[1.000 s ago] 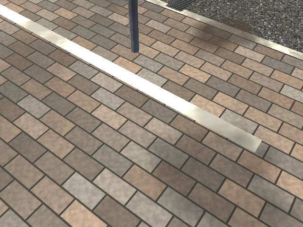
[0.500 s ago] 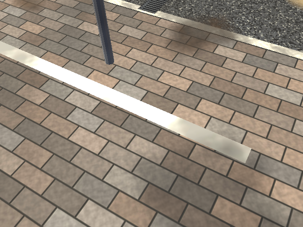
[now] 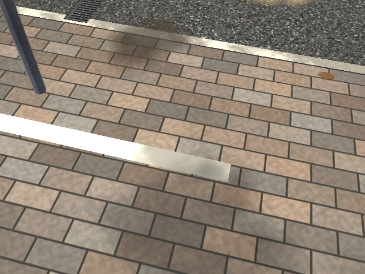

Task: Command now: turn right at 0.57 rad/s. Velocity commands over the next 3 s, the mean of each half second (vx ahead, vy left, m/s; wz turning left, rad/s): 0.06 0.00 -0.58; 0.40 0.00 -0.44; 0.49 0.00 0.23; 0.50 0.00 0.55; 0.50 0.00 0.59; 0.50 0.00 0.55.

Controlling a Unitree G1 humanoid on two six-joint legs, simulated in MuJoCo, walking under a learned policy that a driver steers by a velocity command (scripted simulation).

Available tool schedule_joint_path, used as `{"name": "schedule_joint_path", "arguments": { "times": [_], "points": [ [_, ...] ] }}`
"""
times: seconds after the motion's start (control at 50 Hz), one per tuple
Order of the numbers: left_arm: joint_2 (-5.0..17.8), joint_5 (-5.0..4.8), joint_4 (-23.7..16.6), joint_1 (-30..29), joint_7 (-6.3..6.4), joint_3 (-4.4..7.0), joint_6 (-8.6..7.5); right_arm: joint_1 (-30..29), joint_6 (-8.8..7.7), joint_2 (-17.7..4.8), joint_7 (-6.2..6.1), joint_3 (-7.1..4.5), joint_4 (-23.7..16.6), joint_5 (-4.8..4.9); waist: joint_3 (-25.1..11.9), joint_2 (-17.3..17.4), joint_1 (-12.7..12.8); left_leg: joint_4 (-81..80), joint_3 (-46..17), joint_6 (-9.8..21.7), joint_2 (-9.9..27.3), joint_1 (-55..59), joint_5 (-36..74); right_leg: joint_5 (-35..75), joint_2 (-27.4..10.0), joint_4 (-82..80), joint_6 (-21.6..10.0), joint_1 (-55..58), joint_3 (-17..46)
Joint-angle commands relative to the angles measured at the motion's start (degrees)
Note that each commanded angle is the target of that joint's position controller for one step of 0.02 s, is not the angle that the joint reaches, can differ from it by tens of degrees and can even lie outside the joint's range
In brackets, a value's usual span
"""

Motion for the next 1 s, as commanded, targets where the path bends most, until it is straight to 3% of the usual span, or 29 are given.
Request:
{"name": "schedule_joint_path", "arguments": {
  "times": [0.02, 0.08, 0.12, 0.14, 0.16, 0.18, 0.2, 0.22, 0.24, 0.26, 0.28, 0.32, 0.36, 0.4, 0.5, 0.54, 0.58, 0.6, 0.62, 0.64, 0.66, 0.68, 0.7, 0.76, 0.82, 0.88, 0.92, 0.96, 1.0],
  "points": [
    [3.38, 0.03, -6.78, -4.59, -1.03, 0.12, -0.91, 0.14, -0.21, -13.08, 0.40, -3.90, -2.70, 0.52, -4.99, 11.57, -2.34, -5.94, -8.28, 11.56, 14.65, 7.95, 20.33, -1.32, -0.55, -7.47, -0.96, -0.01, -3.77],
    [4.01, -0.08, -7.13, -3.39, -1.92, 0.54, -0.32, -0.53, -0.34, -13.90, 1.06, -4.49, -2.34, 1.74, -5.39, 11.69, -1.10, -2.92, -7.27, 10.28, 15.91, 8.06, 22.72, 1.13, 0.00, -15.98, -3.66, 4.89, -5.33],
    [4.64, -0.02, -5.84, 0.34, -2.12, 1.28, -0.16, -0.62, -0.48, -12.68, 1.24, -4.37, -1.55, 2.74, -6.24, 9.57, 1.50, 3.42, -3.74, 5.83, 14.11, 4.46, 18.94, 11.32, 1.80, -28.19, -7.16, 14.11, -6.16],
    [8.01, 0.00, -5.05, 3.45, -1.43, 2.57, -0.18, 2.59, -0.74, -10.11, 1.64, -3.73, -0.38, 1.89, -8.26, 2.25, 1.99, 12.44, 0.42, 1.30, 10.67, -2.81, 10.70, 22.65, -0.44, -31.99, -9.79, 24.32, -0.45],
    [15.92, 0.19, -6.00, 5.31, -0.25, 4.25, -0.38, 1.53, -1.03, -5.46, 2.20, -1.98, -3.48, -1.76, -9.20, -17.53, 0.73, 31.62, 4.26, -4.92, 2.14, -21.87, -22.54, 48.91, -16.25, -29.86, -17.86, 35.17, 21.08],
    [14.27, 2.07, -7.25, 4.80, -0.86, 3.40, -1.85, -3.49, -1.31, -7.78, 1.76, -2.69, -5.24, -0.88, -12.62, -12.33, 4.58, 42.48, -5.89, -6.00, -1.71, -26.83, -27.90, 46.48, -21.58, -31.28, -27.47, 30.39, 26.95],
    [12.25, 2.30, -6.88, 3.15, -1.23, 2.77, -3.09, -5.88, -1.12, -9.86, 1.42, -3.38, -5.49, 0.69, -10.72, -7.02, 4.62, 45.90, -8.92, -5.26, -0.61, -27.32, -23.82, 39.98, -18.25, -32.83, -25.96, 27.99, 22.28],
    [10.82, 1.48, -6.63, -0.10, -0.98, 2.37, -3.79, -5.45, -0.93, -9.91, 1.02, -3.62, -5.15, 1.16, -8.24, -5.63, 2.76, 44.70, -9.99, -4.53, 0.16, -27.77, -18.41, 34.10, -14.66, -33.16, -22.44, 25.82, 18.37],
    [8.95, 0.54, -6.90, -2.75, -0.69, 1.75, -3.83, -4.44, -0.71, -10.10, 0.44, -3.87, -4.16, 0.61, -7.32, -4.07, 1.70, 42.91, -10.66, -4.53, 0.62, -27.72, -14.66, 30.42, -12.50, -33.27, -19.94, 24.51, 16.60],
    [8.44, 0.17, -7.17, -4.48, -0.40, 1.32, -3.69, -3.31, -0.57, -10.43, 0.16, -4.09, -4.04, 0.14, -6.80, -5.16, 0.65, 42.50, -10.64, -4.92, 0.07, -25.72, -11.58, 30.78, -11.23, -33.59, -19.33, 21.94, 15.47],
    [8.18, 0.43, -7.41, -4.69, -0.14, 1.07, -3.59, -2.31, -0.67, -10.25, 0.24, -4.17, -3.96, 0.09, -7.44, -5.94, 0.11, 42.82, -10.45, -5.21, -0.88, -23.79, -9.34, 31.08, -10.28, -33.86, -19.37, 20.64, 15.08],
    [8.11, 0.78, -7.46, -4.43, 0.18, 0.94, -3.59, -1.15, -0.85, -9.40, 0.41, -4.07, -4.02, 0.50, -8.30, -5.80, -0.11, 39.33, -10.57, -5.64, -1.86, -22.51, -7.08, 29.82, -9.27, -33.95, -19.47, 20.71, 14.93],
    [8.28, 0.20, -6.85, -2.26, 0.43, 1.02, -3.65, -2.14, -1.15, -8.64, 0.79, -3.76, -4.60, 0.74, -8.40, -5.83, 1.13, 31.58, -10.52, -5.64, -2.20, -22.64, -4.98, 10.81, -8.19, -36.46, -19.45, 21.32, 17.31],
    [8.99, 0.11, -6.55, -1.49, 0.49, 1.09, -3.90, -4.46, -1.81, -8.56, 1.39, -3.61, -5.63, 1.06, -5.91, -7.97, 2.29, 24.85, -10.96, -5.31, -2.69, -22.33, -4.45, -4.73, -8.31, -39.35, -19.66, 19.76, 21.55],
    [10.29, -0.02, -5.89, -0.24, 0.02, 1.27, -4.48, -6.09, -4.76, -8.43, 2.96, -3.50, -6.74, 1.62, -3.86, -7.39, 3.31, 13.36, -11.18, -3.50, -4.24, -15.95, -7.18, -9.42, -7.77, -38.76, -19.89, 16.50, 26.02],
    [10.02, -0.10, -5.88, -0.48, -0.29, 1.06, -4.41, -4.71, -5.75, -8.49, 3.35, -3.61, -6.63, 2.15, -3.56, -7.23, 2.42, 9.63, -10.74, -2.50, -4.99, -10.55, -7.05, -10.57, -6.89, -38.08, -19.54, 13.55, 27.81],
    [8.87, -0.27, -6.22, -2.19, -0.30, 0.55, -4.08, -0.44, -6.61, -8.06, 3.40, -3.82, -5.41, 2.45, -3.29, -6.02, -0.78, 1.64, -9.73, -1.19, -5.11, -1.01, -1.08, -12.41, -4.29, -35.46, -17.69, 8.61, 27.84],
    [7.23, -0.16, -6.45, -2.59, -0.21, 0.05, -4.09, 2.92, -6.85, -8.67, 3.14, -4.22, -4.40, 2.32, -3.89, -4.53, -2.59, -1.19, -10.20, -0.32, -3.62, 6.27, 0.68, -13.35, -1.94, -31.81, -15.74, 4.18, 26.23],
    [3.58, 0.02, -6.85, -3.01, -0.19, -1.04, -4.34, 9.31, -6.95, -11.06, 2.58, -4.89, -3.25, 1.63, -6.54, 0.48, -4.96, -3.12, -17.70, 2.06, 4.35, 16.44, -4.35, -16.42, 1.85, -20.06, -12.41, -3.93, 21.04],
    [0.56, -0.77, -9.05, -2.55, -0.26, -1.81, -4.95, 13.53, -6.77, -15.80, 2.52, -5.52, -2.62, -0.23, -7.24, 12.83, -4.31, -10.20, -37.22, 8.09, 15.92, 21.24, -22.30, -15.54, 8.84, -4.05, -9.63, -15.68, 9.83],
    [5.13, -0.86, -10.01, -3.85, -0.28, -0.85, -5.62, 11.49, -7.02, -15.54, 2.91, -5.65, -2.73, -0.44, -1.62, 13.39, -3.14, -13.19, -45.83, 11.86, 20.88, 15.89, -30.78, -12.17, 3.64, 4.26, -8.70, -22.14, 9.46],
    [7.53, -0.67, -8.98, -3.11, -0.51, -0.03, -5.70, 8.40, -7.00, -12.05, 2.55, -4.67, -3.71, 0.55, 1.65, 11.56, -2.10, -13.53, -41.16, 11.14, 18.66, 14.20, -30.36, -7.63, 1.52, 8.00, -8.00, -24.01, 8.87],
    [7.60, -0.33, -7.51, -1.56, -0.69, 0.28, -5.58, 6.65, -6.83, -10.00, 2.20, -4.00, -4.30, 0.99, 2.08, 10.20, -1.34, -13.54, -35.48, 9.22, 15.69, 13.85, -25.55, -3.94, 0.77, 9.92, -7.12, -23.76, 7.79],
    [4.03, -0.05, -6.89, -2.47, -1.49, -0.39, -6.43, 8.14, -6.94, -8.47, 1.97, -3.06, -3.49, 0.26, 2.10, 8.21, -1.88, -15.28, -23.49, 7.80, 11.22, 10.51, -9.46, 5.91, -0.35, 10.95, -6.04, -21.22, 6.49],
    [2.28, 0.05, -7.60, -4.72, -1.81, -1.05, -6.95, 10.06, -7.15, -8.75, 2.23, -2.97, -2.39, 0.41, 2.08, 7.40, -2.31, -16.47, -16.79, 9.20, 10.01, 9.58, 0.42, 11.88, -0.55, 5.49, -4.75, -20.32, 4.80],
    [0.44, 0.47, -8.74, -9.20, -2.66, -2.10, -7.52, 10.81, -6.59, -9.99, 2.30, -3.02, -1.29, 1.29, 2.45, 7.30, -3.17, -16.67, -11.36, 8.99, 8.75, 8.04, 7.64, 17.61, -2.03, -6.13, -4.19, -15.25, 0.04],
    [-0.53, 0.18, -9.47, -12.63, -3.48, -2.71, -7.94, 12.88, -6.18, -11.17, 2.32, -3.17, -0.21, 1.92, 3.16, 7.19, -4.45, -16.80, -9.62, 8.85, 9.13, 6.99, 9.15, 18.97, -1.68, -12.54, -4.55, -10.70, -2.39],
    [0.26, -0.32, -10.07, -14.18, -4.12, -2.56, -8.10, 14.59, -5.76, -12.24, 2.48, -3.34, 0.86, 2.51, 3.74, 7.73, -4.37, -16.51, -9.68, 8.70, 10.97, 8.45, 10.88, 17.51, -1.12, -16.79, -5.87, -7.58, -3.02],
    [2.08, -0.41, -10.24, -13.58, -4.44, -1.90, -8.24, 15.00, -5.15, -13.04, 2.51, -3.52, 1.66, 2.97, 3.07, 8.65, -2.59, -13.87, -9.52, 7.99, 12.68, 11.79, 19.30, 14.34, 0.16, -20.27, -8.08, -4.14, -3.66]
  ]
}}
